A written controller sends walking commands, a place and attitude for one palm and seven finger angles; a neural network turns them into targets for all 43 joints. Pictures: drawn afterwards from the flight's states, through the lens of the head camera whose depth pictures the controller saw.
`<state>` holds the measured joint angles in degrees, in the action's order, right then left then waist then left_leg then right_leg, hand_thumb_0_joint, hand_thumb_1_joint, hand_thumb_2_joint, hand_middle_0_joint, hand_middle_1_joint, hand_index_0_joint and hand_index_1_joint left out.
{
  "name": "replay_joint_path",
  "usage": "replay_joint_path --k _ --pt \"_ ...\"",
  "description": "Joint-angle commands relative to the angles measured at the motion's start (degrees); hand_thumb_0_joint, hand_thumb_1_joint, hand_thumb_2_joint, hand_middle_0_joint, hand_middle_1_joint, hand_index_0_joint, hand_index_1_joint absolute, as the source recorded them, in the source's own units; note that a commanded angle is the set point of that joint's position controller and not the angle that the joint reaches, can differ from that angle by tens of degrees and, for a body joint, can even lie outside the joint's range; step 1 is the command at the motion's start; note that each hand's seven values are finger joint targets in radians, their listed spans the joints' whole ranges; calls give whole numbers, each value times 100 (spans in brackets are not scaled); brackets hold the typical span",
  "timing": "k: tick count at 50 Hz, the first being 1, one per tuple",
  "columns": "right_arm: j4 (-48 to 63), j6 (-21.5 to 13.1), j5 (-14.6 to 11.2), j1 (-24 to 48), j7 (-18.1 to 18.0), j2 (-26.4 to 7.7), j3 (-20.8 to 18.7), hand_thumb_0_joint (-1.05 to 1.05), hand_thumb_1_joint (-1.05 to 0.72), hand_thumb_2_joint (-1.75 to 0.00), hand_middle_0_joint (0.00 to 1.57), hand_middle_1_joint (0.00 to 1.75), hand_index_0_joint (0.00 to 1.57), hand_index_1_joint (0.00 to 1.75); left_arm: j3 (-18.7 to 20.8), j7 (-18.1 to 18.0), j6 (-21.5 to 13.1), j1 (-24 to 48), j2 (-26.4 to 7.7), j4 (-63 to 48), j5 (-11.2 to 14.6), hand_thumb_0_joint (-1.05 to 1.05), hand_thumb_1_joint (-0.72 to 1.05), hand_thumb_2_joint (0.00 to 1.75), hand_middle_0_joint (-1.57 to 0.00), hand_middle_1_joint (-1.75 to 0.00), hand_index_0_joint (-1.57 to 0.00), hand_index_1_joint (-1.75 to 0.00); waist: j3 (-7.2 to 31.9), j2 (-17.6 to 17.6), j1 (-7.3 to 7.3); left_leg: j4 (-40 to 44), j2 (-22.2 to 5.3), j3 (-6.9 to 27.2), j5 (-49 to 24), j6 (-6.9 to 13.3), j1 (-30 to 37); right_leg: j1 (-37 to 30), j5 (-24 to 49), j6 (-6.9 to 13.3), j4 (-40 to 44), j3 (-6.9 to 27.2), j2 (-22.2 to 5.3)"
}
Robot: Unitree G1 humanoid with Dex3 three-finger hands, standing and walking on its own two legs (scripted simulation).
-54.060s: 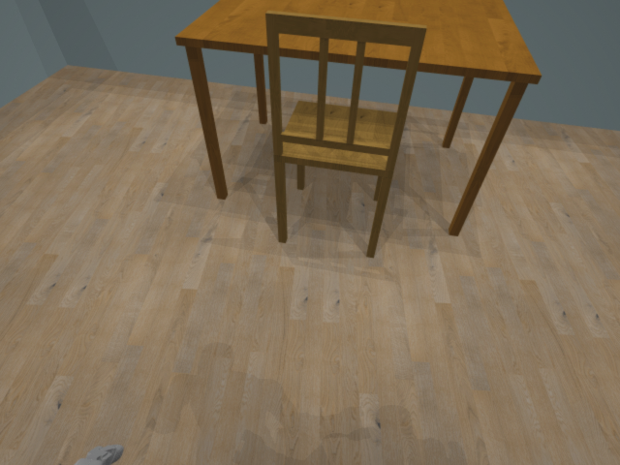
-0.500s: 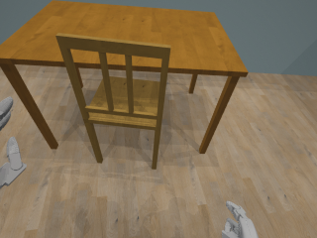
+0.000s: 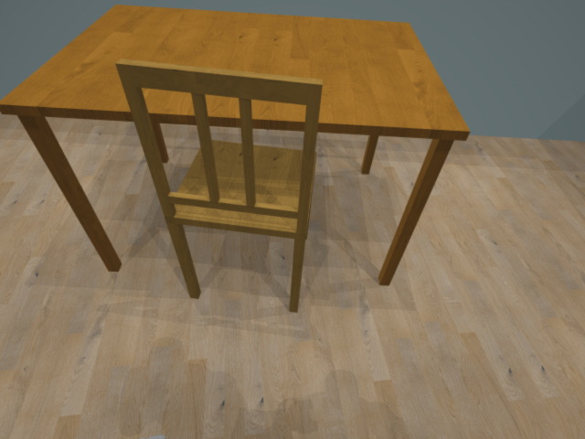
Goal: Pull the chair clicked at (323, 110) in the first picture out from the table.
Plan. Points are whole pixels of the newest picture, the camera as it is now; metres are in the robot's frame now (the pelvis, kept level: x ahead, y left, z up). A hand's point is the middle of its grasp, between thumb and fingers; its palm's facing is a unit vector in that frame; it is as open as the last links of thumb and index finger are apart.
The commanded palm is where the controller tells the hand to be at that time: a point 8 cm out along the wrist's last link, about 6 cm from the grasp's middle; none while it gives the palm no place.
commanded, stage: let the arm hang, fingers relaxed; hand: left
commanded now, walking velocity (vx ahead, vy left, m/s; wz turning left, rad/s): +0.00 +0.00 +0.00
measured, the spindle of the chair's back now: (207, 152) +0.75 +0.22 -0.05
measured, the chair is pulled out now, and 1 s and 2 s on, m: -0.09 -0.09 -0.09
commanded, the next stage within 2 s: look to check the result in 0.84 s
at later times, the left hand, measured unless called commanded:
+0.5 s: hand out of the picture -0.02 +0.18 -0.16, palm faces +0.01 -0.97 -0.23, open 7.4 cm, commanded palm none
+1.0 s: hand out of the picture +0.00 +0.16 -0.16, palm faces +0.02 -0.98 -0.19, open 7.4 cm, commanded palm none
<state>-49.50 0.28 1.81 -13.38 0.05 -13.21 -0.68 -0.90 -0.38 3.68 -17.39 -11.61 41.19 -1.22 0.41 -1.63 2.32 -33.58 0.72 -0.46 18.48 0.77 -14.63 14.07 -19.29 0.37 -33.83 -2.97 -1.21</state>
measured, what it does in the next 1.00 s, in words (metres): stands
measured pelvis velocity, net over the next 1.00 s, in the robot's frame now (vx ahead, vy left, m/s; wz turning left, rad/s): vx -0.01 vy -0.01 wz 0.00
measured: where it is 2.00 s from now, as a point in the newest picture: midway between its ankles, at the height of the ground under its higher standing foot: outside the picture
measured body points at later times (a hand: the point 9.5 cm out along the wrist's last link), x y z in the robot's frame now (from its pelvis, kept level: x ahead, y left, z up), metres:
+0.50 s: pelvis -0.02 +0.00 +0.01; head +0.00 -0.01 +0.46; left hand -0.02 +0.23 -0.14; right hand -0.04 -0.22 -0.15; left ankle -0.01 +0.11 -0.73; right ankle -0.01 -0.11 -0.73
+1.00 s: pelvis -0.01 -0.01 +0.01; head +0.01 -0.01 +0.46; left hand +0.00 +0.21 -0.15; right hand -0.03 -0.22 -0.15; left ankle -0.01 +0.11 -0.73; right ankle -0.01 -0.11 -0.73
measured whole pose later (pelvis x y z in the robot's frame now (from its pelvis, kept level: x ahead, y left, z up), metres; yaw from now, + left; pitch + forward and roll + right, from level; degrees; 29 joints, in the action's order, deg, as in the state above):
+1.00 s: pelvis -0.01 -0.01 +0.01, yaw +0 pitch -1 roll +0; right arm -64.8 0.0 1.2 -17.1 -1.9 -7.4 -0.5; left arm -0.3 -2.0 -0.2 -15.8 -8.7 63.1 0.0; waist -3.0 -0.1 0.9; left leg -24.3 -0.1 0.2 12.9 -0.1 -10.5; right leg 9.7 -13.7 1.3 -24.2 -3.6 -0.1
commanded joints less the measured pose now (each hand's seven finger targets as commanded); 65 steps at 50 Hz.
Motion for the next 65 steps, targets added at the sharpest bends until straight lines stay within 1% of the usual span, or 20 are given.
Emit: replay_joint_path --k 1,2,4,6,7,9,13,16,19,21,24,28,31,34,41,48,50,60,62,65 --pt "108 -113 -38 63 -78 -668 -127 0 -90 -90 20 30 20 30 266 -85 -370 89 -1031 169 47 0 90 90 -20 -30 -20 -30 -70 1037 -255 921 -521 585 -1720 210 -48 -374 1228 248 876 582 -412" --pt "34 -96 -58 14 -97 -661 -119 0 -90 -90 20 30 20 30 245 -77 -362 85 -1015 361 48 0 90 90 -20 -30 -20 -30 -233 926 -238 980 -534 607 -1503 216 -55 -301 1074 243 985 538 -388" --pt "-183 -87 -47 -184 -129 -513 -129 0 -90 -90 20 30 20 30 293 -88 -384 -34 -790 707 47 0 90 90 -20 -30 -20 -30 47 1125 -230 1031 -541 596 -1212 226 64 -473 955 271 1116 523 -395" --pt "-354 -58 -64 -308 -129 -489 -115 0 -90 -90 20 30 20 30 225 -78 -391 -39 -788 983 73 0 90 90 -20 -30 -20 -30 31 1088 -208 1155 -539 614 -726 222 59 -440 639 287 1236 524 -386" --pt "-408 -38 -79 -391 -138 -458 -132 0 -90 -90 20 30 20 30 216 -79 -393 -39 -757 1092 69 0 90 90 -20 -30 -20 -30 -76 759 -197 1196 -570 659 -599 235 53 -385 549 283 1331 487 -369" --pt "-566 -25 -79 -531 -144 -437 -141 0 -90 -90 20 30 20 30 177 -79 -397 -42 -680 1317 78 0 90 90 -20 -30 -20 -30 -193 467 -170 1276 -568 652 -391 228 35 -271 370 286 1436 510 -387" --pt "-817 -12 -90 -764 -152 -346 -142 0 -90 -90 20 30 20 30 136 -103 -408 -149 -614 1637 86 0 90 90 -20 -30 -20 -30 -415 183 -157 1397 -556 648 -241 233 -6 -145 180 293 1560 551 -384" --pt "-970 -28 -93 -895 -161 -270 -129 0 -90 -90 20 30 20 30 126 -130 -433 -215 -564 1787 93 0 90 90 -20 -30 -20 -30 -410 -6 -151 1314 -515 566 -567 212 108 -137 280 296 1601 586 -427" --pt "-1089 -33 -98 -924 -163 -185 -114 0 -90 -90 20 30 20 30 122 -150 -440 -258 -551 1890 99 0 90 90 -20 -30 -20 -30 -428 79 -163 1299 -495 505 -715 194 157 -121 320 286 1598 578 -438" --pt "-1157 -31 -95 -953 -167 -138 -105 0 -90 -90 20 30 20 30 118 -166 -443 -260 -508 1946 101 0 90 90 -20 -30 -20 -30 -529 -72 -155 1309 -496 490 -789 187 160 -68 321 286 1600 547 -443" --pt "-1252 -41 -88 -947 -175 -71 -92 0 -90 -90 20 30 20 30 118 -180 -452 -277 -446 1990 101 0 90 90 -20 -30 -20 -30 -551 100 -163 1311 -500 458 -973 178 214 -68 497 281 1563 546 -437" --pt "-1308 -35 -82 -939 -181 -16 -86 0 -90 -90 20 30 20 30 139 -187 -442 -237 -415 2004 93 0 90 90 -20 -30 -20 -30 -708 190 -170 1398 -504 480 -760 164 59 -71 359 274 1566 539 -403" --pt "-1334 -67 -78 -920 -190 22 -87 0 -90 -90 20 30 20 30 157 -193 -464 -244 -370 2005 99 0 90 90 -20 -30 -20 -30 -501 254 -188 1357 -498 454 -1015 148 154 -226 606 275 1514 538 -432" --pt "-1362 -55 -73 -900 -198 65 -88 0 -90 -90 20 30 20 30 160 -194 -461 -218 -324 2028 95 0 90 90 -20 -30 -20 -30 -637 286 -185 1367 -496 448 -992 144 119 -166 597 270 1547 534 -416" --pt "-1395 -74 -78 -902 -211 71 -94 0 -90 -90 20 30 20 30 177 -194 -478 -211 -309 2027 104 0 90 90 -20 -30 -20 -30 -444 269 -180 1292 -501 425 -1294 129 266 -314 933 267 1506 505 -449" --pt "-1410 -68 -89 -845 -222 48 -87 0 -90 -90 20 30 20 30 172 -195 -470 -205 -288 2056 102 0 90 90 -20 -30 -20 -30 -501 182 -176 1318 -526 443 -1299 134 314 -301 927 255 1528 483 -434" --pt "-1417 -76 -89 -849 -225 33 -82 0 -90 -90 20 30 20 30 172 -194 -478 -197 -305 2069 109 0 90 90 -20 -30 -20 -30 -390 207 -169 1290 -518 425 -1379 123 394 -357 1027 254 1519 488 -448" --pt "-1449 -70 -86 -780 -229 33 -65 0 -90 -90 20 30 20 30 168 -193 -470 -189 -287 2092 106 0 90 90 -20 -30 -20 -30 -538 276 -168 1339 -525 430 -1342 116 385 -308 970 243 1545 487 -431" --pt "-1439 -58 -97 -768 -228 36 -73 0 -90 -90 20 30 20 30 163 -196 -471 -204 -304 2091 101 0 90 90 -20 -30 -20 -30 -555 136 -173 1330 -527 417 -1306 119 403 -292 932 241 1568 465 -431" --pt "-1446 -72 -94 -743 -227 34 -69 0 -90 -90 20 30 20 30 168 -196 -483 -215 -300 2093 105 0 90 90 -20 -30 -20 -30 -411 166 -174 1301 -511 400 -1447 116 494 -370 1123 230 1552 491 -459"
